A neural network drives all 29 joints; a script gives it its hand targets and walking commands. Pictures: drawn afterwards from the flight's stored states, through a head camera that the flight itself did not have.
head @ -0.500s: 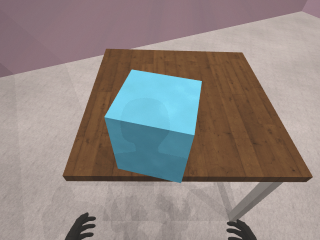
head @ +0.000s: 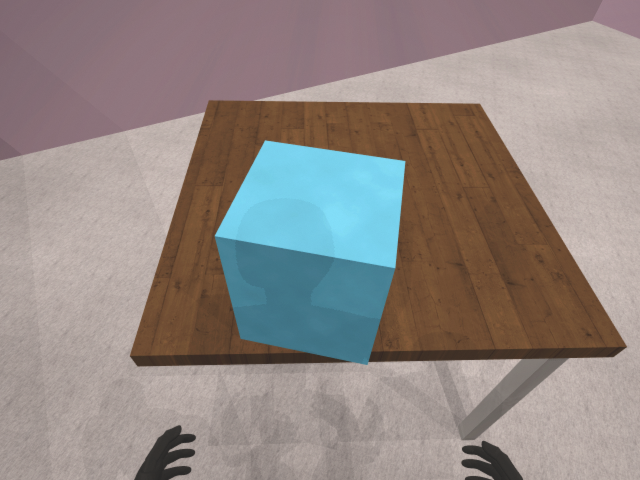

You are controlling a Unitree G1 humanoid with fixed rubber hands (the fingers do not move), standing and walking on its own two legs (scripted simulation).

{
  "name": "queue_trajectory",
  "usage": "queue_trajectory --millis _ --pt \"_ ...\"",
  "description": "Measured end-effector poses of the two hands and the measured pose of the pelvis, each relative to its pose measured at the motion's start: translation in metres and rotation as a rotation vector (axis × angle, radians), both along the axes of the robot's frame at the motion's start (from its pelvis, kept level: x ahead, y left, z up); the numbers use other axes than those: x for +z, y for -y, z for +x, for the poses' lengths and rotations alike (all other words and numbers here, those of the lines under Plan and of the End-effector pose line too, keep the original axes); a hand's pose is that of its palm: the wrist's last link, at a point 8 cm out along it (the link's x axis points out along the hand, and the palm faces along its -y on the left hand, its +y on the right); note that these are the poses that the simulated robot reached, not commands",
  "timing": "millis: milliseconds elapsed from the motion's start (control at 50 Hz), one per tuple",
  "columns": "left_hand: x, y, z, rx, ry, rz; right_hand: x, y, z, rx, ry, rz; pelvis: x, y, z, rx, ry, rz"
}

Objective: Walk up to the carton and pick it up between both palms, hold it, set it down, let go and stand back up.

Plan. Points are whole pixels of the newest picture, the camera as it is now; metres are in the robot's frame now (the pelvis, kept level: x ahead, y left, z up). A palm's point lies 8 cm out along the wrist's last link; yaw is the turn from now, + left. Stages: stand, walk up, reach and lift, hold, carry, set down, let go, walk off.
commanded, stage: let go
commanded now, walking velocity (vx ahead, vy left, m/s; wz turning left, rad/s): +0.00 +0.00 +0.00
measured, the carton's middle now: (317, 255) +0.45 +0.03 +0.01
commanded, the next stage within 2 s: stand in 0.02 s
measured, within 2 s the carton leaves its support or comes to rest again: neither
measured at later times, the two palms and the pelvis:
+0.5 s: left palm out of the picture +0.02 +0.27 -0.12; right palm out of the picture +0.05 -0.22 -0.12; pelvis -0.01 +0.02 +0.00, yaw +1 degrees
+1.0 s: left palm out of the picture -0.06 +0.26 -0.14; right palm out of the picture -0.04 -0.21 -0.14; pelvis -0.03 +0.03 +0.00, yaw +0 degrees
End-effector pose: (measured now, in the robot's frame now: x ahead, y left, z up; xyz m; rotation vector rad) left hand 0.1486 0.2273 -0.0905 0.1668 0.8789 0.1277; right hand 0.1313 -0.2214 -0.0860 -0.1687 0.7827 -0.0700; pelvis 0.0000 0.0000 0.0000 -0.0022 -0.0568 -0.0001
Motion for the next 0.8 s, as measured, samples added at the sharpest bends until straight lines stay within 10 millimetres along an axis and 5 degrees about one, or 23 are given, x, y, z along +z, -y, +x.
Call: queue_trajectory --millis 100,380,800 --pt "-0.003 -0.006 -0.009 -0.012 0.015 0.002 -0.008 -0.001 -0.006 -0.018 -0.060 -0.013 -0.001 -0.006 0.002 0.007 -0.015 -0.005" --pt "-0.020 -0.042 -0.100 0.053 -0.166 0.048 -0.034 -0.003 -0.054 -0.047 -0.256 -0.026 -0.001 -0.021 0.003 0.021 -0.007 -0.007" --pt "-0.042 -0.036 -0.177 0.055 -0.345 0.014 -0.044 -0.006 -0.140 -0.101 -0.415 -0.039 -0.001 -0.028 -0.026 0.012 0.009 0.008"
